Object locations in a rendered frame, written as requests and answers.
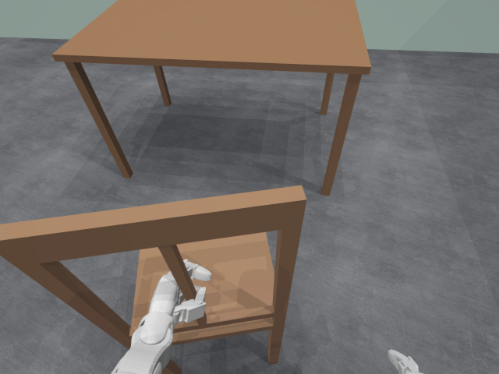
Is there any left robot forearm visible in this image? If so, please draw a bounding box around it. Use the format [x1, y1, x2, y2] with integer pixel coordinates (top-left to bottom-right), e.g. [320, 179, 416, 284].
[111, 312, 175, 374]

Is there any robot right hand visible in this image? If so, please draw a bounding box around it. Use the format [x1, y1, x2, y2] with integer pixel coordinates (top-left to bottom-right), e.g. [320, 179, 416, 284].
[388, 350, 423, 374]

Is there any chair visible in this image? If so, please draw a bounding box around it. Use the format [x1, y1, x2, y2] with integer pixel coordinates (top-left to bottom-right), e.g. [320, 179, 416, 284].
[0, 185, 306, 374]

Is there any table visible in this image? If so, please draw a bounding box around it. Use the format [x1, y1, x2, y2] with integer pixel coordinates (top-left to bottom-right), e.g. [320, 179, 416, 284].
[52, 0, 371, 196]

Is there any robot left hand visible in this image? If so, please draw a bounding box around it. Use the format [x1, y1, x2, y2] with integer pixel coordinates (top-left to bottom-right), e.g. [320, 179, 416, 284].
[148, 259, 212, 325]

